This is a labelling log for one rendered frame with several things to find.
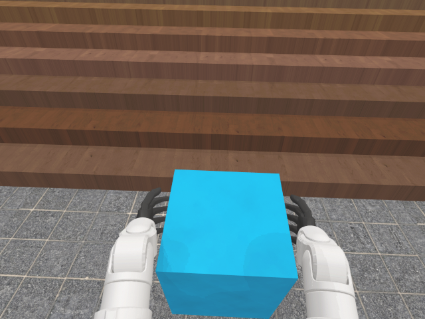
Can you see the right robot hand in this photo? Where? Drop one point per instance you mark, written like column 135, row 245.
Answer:
column 303, row 218

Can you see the carton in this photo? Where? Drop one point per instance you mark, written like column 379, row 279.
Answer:
column 226, row 248

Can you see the left robot forearm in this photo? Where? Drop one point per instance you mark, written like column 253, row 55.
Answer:
column 129, row 273

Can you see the right robot forearm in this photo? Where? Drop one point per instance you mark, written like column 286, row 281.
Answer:
column 327, row 282

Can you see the left robot hand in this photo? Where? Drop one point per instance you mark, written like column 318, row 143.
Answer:
column 147, row 209

